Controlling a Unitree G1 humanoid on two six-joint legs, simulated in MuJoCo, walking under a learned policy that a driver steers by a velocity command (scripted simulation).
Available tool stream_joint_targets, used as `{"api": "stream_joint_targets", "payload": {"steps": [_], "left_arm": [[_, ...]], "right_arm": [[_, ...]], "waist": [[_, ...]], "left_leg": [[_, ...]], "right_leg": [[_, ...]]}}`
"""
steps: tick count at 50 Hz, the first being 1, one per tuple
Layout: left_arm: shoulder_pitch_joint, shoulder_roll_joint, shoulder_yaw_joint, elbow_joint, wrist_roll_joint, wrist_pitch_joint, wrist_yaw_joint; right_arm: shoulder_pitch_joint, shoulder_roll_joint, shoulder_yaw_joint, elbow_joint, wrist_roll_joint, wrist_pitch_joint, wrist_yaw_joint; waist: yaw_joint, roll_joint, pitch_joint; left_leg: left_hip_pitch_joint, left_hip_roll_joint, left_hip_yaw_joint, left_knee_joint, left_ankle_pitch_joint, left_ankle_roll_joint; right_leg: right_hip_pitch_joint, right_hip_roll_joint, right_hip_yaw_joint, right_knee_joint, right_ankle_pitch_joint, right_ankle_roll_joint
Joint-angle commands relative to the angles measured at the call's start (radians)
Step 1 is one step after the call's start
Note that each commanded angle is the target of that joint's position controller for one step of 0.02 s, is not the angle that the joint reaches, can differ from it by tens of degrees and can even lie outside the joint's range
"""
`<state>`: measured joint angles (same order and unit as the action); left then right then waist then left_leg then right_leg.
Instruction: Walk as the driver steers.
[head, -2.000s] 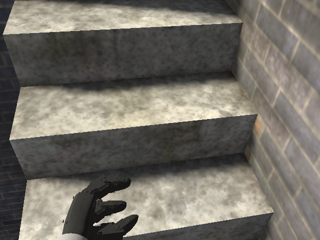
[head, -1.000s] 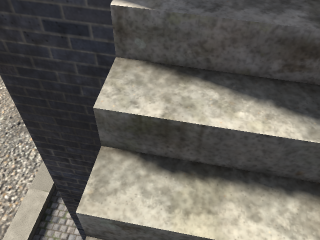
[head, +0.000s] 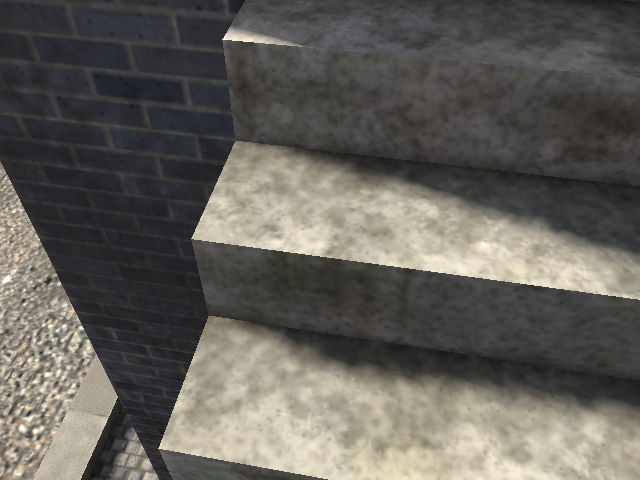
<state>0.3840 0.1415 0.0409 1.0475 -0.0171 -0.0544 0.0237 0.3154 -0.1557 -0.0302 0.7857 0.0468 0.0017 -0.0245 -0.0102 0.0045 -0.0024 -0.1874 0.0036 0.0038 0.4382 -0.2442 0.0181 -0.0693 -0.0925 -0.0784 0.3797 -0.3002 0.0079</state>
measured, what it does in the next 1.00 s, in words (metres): climbs: right foot 0.20 m higher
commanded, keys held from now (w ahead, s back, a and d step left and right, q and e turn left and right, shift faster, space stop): w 1.00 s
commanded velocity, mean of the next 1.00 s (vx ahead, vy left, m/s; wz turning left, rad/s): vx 0.45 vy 0.00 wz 0.00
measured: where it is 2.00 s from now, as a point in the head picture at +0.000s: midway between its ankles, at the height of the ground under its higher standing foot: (373, 252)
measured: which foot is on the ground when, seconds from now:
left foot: down 0.00-0.60, up 0.62-1.00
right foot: down 0.00-0.24, up 0.26-0.56, down 0.58-1.00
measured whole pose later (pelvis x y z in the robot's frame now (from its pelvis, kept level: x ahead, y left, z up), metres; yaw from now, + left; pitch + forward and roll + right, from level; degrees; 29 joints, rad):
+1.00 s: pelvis +0.18 -0.16 +0.19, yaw +0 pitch -1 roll +3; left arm 0.64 0.10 -0.02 0.95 -0.02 0.02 0.04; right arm 0.24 -0.09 -0.01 0.78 0.05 0.02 0.01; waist 0.05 0.05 -0.01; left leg -1.25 -0.08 -0.14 2.12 -0.12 -0.02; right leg -0.17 -0.06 -0.03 0.51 -0.33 -0.02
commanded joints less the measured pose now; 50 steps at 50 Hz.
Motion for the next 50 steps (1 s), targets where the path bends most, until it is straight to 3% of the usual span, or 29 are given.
{"api": "stream_joint_targets", "payload": {"steps": [1,5,9,12,14,16,17,19,21,22,23,24,25,26,27,28,29,30,31,32,33,34,36,37,38,40,44,47,50], "left_arm": [[0.037,0.092,0.009,-0.032,0.002,-0.017,-0.008],[0.01,0.127,0.011,-0.049,-0.007,-0.025,-0.021],[-0.016,0.122,-0.016,-0.064,-0.001,-0.032,-0.037],[-0.08,0.11,-0.034,-0.094,0.012,-0.037,-0.055],[-0.14,0.104,-0.043,-0.119,0.014,-0.042,-0.061],[-0.208,0.075,-0.04,-0.184,-0.028,-0.022,-0.04],[-0.284,0.05,-0.05,-0.26,-0.046,-0.01,-0.015],[-0.431,0.025,-0.089,-0.427,-0.047,-0.009,0.016],[-0.441,-0.03,-0.133,-0.492,-0.028,-0.015,0.0],[-0.428,-0.058,-0.15,-0.514,-0.016,-0.02,-0.007],[-0.396,-0.061,-0.164,-0.542,-0.008,-0.027,-0.017],[-0.412,-0.035,-0.163,-0.558,0.003,-0.011,-0.013],[-0.355,-0.031,-0.171,-0.576,0.03,0.012,-0.001],[-0.248,0.047,-0.123,-0.521,0.037,0.033,0.023],[-0.097,0.135,-0.066,-0.471,0.034,0.033,0.034],[0.166,0.201,-0.022,-0.367,0.057,0.026,0.027],[0.238,0.276,0.005,-0.319,0.077,0.018,0.005],[0.245,0.436,0.042,-0.233,0.092,0.038,-0.004],[0.149,0.372,0.023,-0.214,0.053,0.055,0.005],[0.025,0.311,0.007,-0.212,0.007,0.045,-0.006],[-0.06,0.235,-0.007,-0.183,-0.019,0.045,-0.022],[-0.059,0.145,-0.024,-0.142,-0.017,0.038,-0.03],[-0.078,-0.007,-0.065,-0.114,0.017,0.034,-0.024],[-0.025,-0.036,-0.069,-0.088,0.015,0.029,-0.023],[0.017,0.016,-0.047,-0.059,0.005,0.036,-0.024],[0.113,0.069,-0.033,-0.068,-0.015,0.052,-0.021],[0.16,0.085,-0.033,-0.141,0.002,0.074,0.005],[0.236,0.094,-0.033,-0.151,0.008,0.064,0.013],[0.32,0.096,-0.025,-0.137,-0.008,0.064,0.028]], "right_arm": [[-0.029,-0.048,-0.005,-0.087,-0.008,-0.026,0.012],[0.006,-0.081,-0.003,-0.098,-0.014,-0.028,0.015],[0.11,-0.138,-0.029,-0.077,-0.018,0.001,0.012],[0.166,-0.184,-0.049,-0.053,-0.021,0.016,0.012],[0.256,-0.235,-0.061,-0.014,-0.037,0.015,0.007],[0.188,-0.186,-0.035,-0.003,-0.087,-0.006,0.001],[0.115,-0.183,-0.028,-0.005,-0.073,-0.028,-0.007],[0.111,-0.164,-0.01,0.036,-0.048,-0.069,-0.023],[0.126,-0.186,-0.007,0.078,-0.042,-0.08,-0.043],[0.129,-0.183,-0.009,0.11,-0.024,-0.065,-0.045],[-0.001,-0.227,-0.014,0.071,-0.006,-0.057,-0.036],[-0.046,-0.256,-0.028,0.068,0.0,-0.058,-0.021],[-0.167,-0.295,-0.04,0.039,0.005,-0.046,-0.004],[-0.107,-0.309,-0.056,0.081,0.007,-0.033,0.013],[-0.067,-0.353,-0.067,0.099,-0.007,-0.043,0.021],[-0.098,-0.417,-0.075,0.137,-0.004,-0.034,0.024],[-0.136,-0.361,-0.062,0.141,0.032,-0.028,0.02],[-0.053,-0.179,-0.032,0.102,-0.001,-0.009,0.022],[0.068,-0.093,-0.042,0.193,-0.002,-0.012,0.054],[0.041,-0.015,-0.034,0.127,0.013,-0.027,0.073],[-0.066,0.038,-0.01,0.034,-0.01,-0.033,0.08],[-0.152,0.008,-0.007,-0.009,-0.021,-0.035,0.063],[-0.154,0.027,0.015,-0.047,-0.027,-0.03,0.054],[-0.101,0.018,0.014,-0.034,-0.025,-0.034,0.057],[0.014,0.019,0.008,0.03,-0.014,-0.029,0.065],[-0.017,0.023,0.009,0.017,-0.005,-0.017,0.057],[-0.082,0.034,0.011,-0.005,0.009,0.027,0.027],[-0.125,0.063,0.023,-0.032,-0.007,0.019,0.029],[-0.128,0.107,0.046,-0.086,0.003,0.004,0.042]], "waist": [[0.002,-0.049,0.106],[-0.012,-0.013,0.046],[-0.062,0.044,-0.064],[-0.092,0.12,-0.016],[-0.123,0.224,-0.02],[-0.082,0.253,0.031],[-0.062,0.273,0.073],[-0.065,0.17,0.059],[-0.047,0.049,0.002],[-0.035,-0.025,0.019],[0.043,-0.044,0.041],[0.059,-0.016,0.062],[0.148,0.03,0.015],[0.166,0.093,-0.045],[0.222,0.183,-0.147],[0.348,0.271,-0.318],[0.349,0.31,-0.297],[0.176,-0.262,-0.221],[0.078,-0.516,-0.35],[0.043,-0.439,-0.219],[0.004,-0.371,-0.007],[0.004,-0.25,0.114],[-0.048,-0.177,0.111],[-0.052,-0.146,0.092],[-0.072,-0.093,0.076],[-0.03,-0.015,0.098],[-0.007,-0.079,0.157],[0.022,-0.094,0.172],[0.042,-0.104,0.146]], "left_leg": [[-0.059,0.034,-0.05,-0.077,-0.032,0.081],[0.018,0.036,-0.037,-0.008,0.295,0.075],[0.24,0.087,-0.105,0.023,0.668,0.114],[0.327,0.17,-0.235,-0.053,0.65,0.187],[0.371,0.307,-0.389,-0.171,0.645,0.271],[0.284,0.436,-0.429,-0.193,0.713,0.34],[0.251,0.453,-0.374,-0.154,0.712,0.289],[0.323,0.493,-0.348,-0.131,0.573,0.19],[0.384,0.505,-0.321,-0.195,0.266,0.133],[0.318,0.468,-0.263,-0.202,0.063,0.09],[0.088,0.382,-0.134,-0.306,-0.13,0.057],[-0.156,0.312,-0.05,-0.452,-0.264,0.072],[-0.487,0.251,0.077,-0.617,-0.049,0.079],[-0.475,0.215,0.109,-0.577,0.427,0.11],[-0.297,0.207,0.126,-0.396,1.247,0.109],[-0.048,0.25,0.097,-0.163,1.688,0.089],[0.155,0.217,0.041,0.108,1.521,0.066],[-0.033,0.079,0.078,0.496,0.708,0.004],[-0.224,-0.115,-0.167,1.09,0.077,-0.047],[-0.409,-0.151,-0.301,1.429,0.078,-0.025],[-0.571,-0.131,-0.198,1.57,0.101,0.019],[-0.663,-0.083,-0.13,1.589,0.116,0.049],[-0.743,-0.071,-0.139,1.697,0.163,0.087],[-0.791,-0.077,-0.147,1.684,0.187,0.096],[-0.774,-0.092,-0.19,1.65,0.231,0.101],[-0.862,-0.112,-0.208,1.619,0.157,0.07],[-1.016,-0.104,-0.147,1.634,0.086,-0.025],[-1.18,-0.076,-0.159,1.734,0.128,-0.043],[-1.305,-0.019,-0.177,1.734,0.134,-0.061]], "right_leg": [[-0.061,-0.055,0.058,-0.117,0.015,-0.135],[-0.038,-0.043,0.02,-0.06,0.23,-0.138],[-0.155,-0.013,-0.025,0.11,0.346,-0.116],[-0.358,0.03,-0.031,0.279,0.167,-0.093],[-0.501,0.06,-0.007,0.556,-0.176,-0.07],[-0.748,0.059,0.139,1.327,-0.5,-0.004],[-0.948,0.042,0.251,1.654,-0.613,0.003],[-1.307,0.029,0.326,2.01,-0.712,-0.024],[-1.473,-0.003,0.306,2.112,-0.691,-0.034],[-1.494,-0.037,0.322,2.083,-0.653,-0.041],[-1.324,-0.052,0.203,1.81,-0.515,-0.02],[-1.079,-0.06,0.078,1.608,-0.391,0.009],[-0.526,-0.06,0.011,1.289,-0.254,-0.048],[-0.288,0.061,-0.097,1.247,-0.253,-0.067],[-0.18,0.122,-0.119,1.257,-0.245,-0.07],[-0.107,0.132,-0.015,1.122,-0.18,-0.07],[-0.202,0.142,0.145,0.678,-0.113,-0.087],[-0.162,0.02,0.579,0.285,0.06,-0.158],[-0.121,-0.155,1.04,-0.064,-0.347,-0.286],[-0.268,-0.192,1.082,-0.161,-0.715,-0.225],[-0.463,-0.154,0.931,-0.084,-0.808,-0.195],[-0.574,-0.125,0.726,-0.004,-0.726,-0.175],[-0.578,-0.077,0.555,0.094,-0.551,-0.14],[-0.509,-0.085,0.538,0.068,-0.487,-0.156],[-0.479,-0.121,0.539,0.071,-0.42,-0.146],[-0.39,-0.146,0.467,0.003,-0.34,-0.098],[-0.316,-0.14,0.308,-0.111,-0.281,-0.137],[-0.2,-0.164,0.287,-0.132,-0.185,-0.156],[-0.046,-0.186,0.284,-0.145,-0.153,-0.17]]}}
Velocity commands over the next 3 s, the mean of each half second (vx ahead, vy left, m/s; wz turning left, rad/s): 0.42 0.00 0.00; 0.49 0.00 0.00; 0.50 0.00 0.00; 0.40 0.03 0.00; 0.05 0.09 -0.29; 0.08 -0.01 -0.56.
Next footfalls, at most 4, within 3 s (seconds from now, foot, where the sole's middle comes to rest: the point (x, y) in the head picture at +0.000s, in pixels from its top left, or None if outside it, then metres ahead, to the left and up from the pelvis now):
0.58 right None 0.19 -0.26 -0.58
1.28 left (316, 396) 0.52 0.03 -0.39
1.80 right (448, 217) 0.72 -0.18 -0.19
2.30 left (285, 190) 0.79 0.08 -0.19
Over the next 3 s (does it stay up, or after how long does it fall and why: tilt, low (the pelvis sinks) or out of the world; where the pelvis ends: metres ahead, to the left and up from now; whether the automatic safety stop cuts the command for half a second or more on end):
stays up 0.71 -0.10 0.57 its command is cut before an obstacle after 1.8 s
